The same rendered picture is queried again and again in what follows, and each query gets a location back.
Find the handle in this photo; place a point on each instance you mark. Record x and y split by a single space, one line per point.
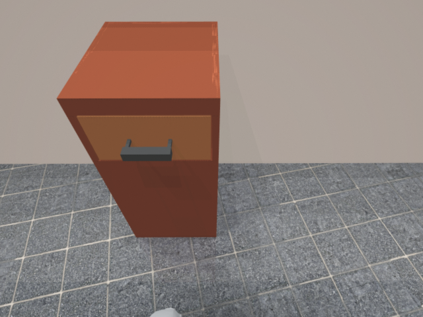
129 153

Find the cabinet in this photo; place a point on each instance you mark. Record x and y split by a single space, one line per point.
153 69

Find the drawer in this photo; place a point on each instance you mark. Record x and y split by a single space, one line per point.
191 135

